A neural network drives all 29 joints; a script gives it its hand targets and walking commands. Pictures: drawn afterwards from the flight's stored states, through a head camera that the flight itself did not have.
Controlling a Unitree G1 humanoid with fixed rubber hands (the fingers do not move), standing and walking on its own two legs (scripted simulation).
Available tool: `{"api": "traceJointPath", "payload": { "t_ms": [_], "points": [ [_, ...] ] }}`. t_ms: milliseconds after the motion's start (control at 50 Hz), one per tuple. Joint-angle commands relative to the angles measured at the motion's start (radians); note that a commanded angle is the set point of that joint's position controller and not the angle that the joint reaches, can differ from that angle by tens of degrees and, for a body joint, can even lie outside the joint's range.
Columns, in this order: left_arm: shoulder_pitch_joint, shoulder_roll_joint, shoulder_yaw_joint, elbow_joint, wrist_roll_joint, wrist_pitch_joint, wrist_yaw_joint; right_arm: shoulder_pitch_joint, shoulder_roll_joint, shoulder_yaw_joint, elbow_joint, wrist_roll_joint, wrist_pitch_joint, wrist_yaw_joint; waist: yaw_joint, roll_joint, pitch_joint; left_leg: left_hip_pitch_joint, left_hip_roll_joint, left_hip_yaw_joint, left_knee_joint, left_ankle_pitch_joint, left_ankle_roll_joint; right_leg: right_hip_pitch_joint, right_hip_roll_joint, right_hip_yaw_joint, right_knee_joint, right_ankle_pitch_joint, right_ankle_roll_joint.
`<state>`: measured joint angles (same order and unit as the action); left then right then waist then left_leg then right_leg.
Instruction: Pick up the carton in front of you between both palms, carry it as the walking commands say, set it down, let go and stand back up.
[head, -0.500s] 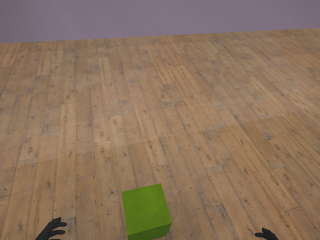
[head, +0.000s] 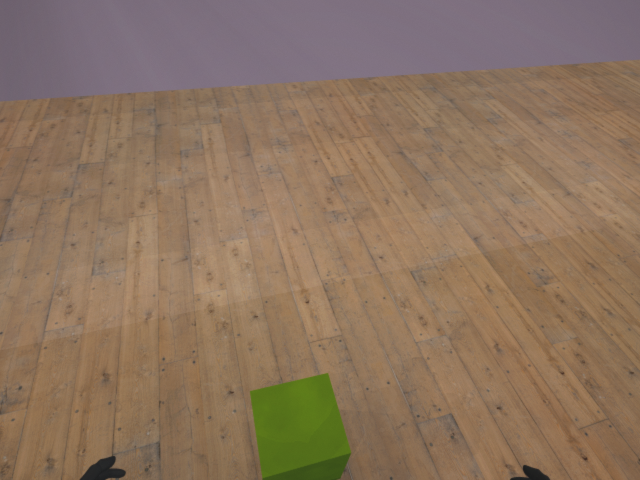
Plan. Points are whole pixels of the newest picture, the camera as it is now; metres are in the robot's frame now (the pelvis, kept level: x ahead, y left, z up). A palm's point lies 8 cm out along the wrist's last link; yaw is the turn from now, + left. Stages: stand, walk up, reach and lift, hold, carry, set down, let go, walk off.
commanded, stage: stand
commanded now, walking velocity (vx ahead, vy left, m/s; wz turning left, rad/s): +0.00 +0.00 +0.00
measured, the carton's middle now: (297, 436) +0.38 +0.03 -0.65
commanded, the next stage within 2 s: none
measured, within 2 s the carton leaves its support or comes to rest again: neither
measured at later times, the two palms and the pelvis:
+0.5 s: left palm out of the picture +0.07 +0.30 -0.11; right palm out of the picture +0.08 -0.31 -0.09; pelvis -0.02 +0.00 +0.00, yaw +0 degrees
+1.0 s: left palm out of the picture +0.07 +0.30 -0.11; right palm out of the picture +0.08 -0.32 -0.09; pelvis -0.02 -0.01 +0.01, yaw +1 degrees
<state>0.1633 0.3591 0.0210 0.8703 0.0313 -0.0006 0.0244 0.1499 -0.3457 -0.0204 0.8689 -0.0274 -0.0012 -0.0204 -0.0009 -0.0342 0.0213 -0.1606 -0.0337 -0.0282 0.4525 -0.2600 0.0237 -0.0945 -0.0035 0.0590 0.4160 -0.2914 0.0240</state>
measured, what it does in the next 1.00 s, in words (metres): stands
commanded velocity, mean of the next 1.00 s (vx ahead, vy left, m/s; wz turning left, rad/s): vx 0.00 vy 0.00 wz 0.00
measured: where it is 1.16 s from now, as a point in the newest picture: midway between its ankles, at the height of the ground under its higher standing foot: outside the picture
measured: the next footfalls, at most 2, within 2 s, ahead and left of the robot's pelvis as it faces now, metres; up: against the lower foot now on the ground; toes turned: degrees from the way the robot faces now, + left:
none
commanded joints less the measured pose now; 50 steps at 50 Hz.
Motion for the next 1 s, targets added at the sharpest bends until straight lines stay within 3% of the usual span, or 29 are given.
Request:
{"api": "traceJointPath", "payload": {
  "t_ms": [0, 400, 980],
  "points": [
    [-0.028, 0.143, 0.028, -0.036, -0.001, -0.012, 0.002, -0.035, -0.172, -0.035, -0.035, 0.001, -0.012, -0.003, -0.001, 0.034, -0.039, 0.04, 0.117, -0.099, -0.073, 0.281, 0.001, -0.026, -0.08, 0.05, -0.055, 0.24, -0.028],
    [-0.038, 0.172, 0.017, 0.063, -0.007, -0.017, -0.005, -0.055, -0.2, -0.018, 0.065, 0.007, -0.015, 0.004, -0.002, 0.032, -0.012, 0.036, 0.127, -0.113, -0.13, 0.187, 0.0, -0.028, -0.093, 0.063, -0.115, 0.165, -0.033],
    [-0.064, 0.198, 0.011, 0.123, -0.015, -0.019, -0.011, -0.066, -0.219, -0.006, 0.121, 0.014, -0.019, 0.006, -0.001, 0.034, -0.021, 0.044, 0.134, -0.121, -0.142, 0.219, 0.001, -0.014, -0.104, 0.059, -0.136, 0.186, -0.038]
  ]
}}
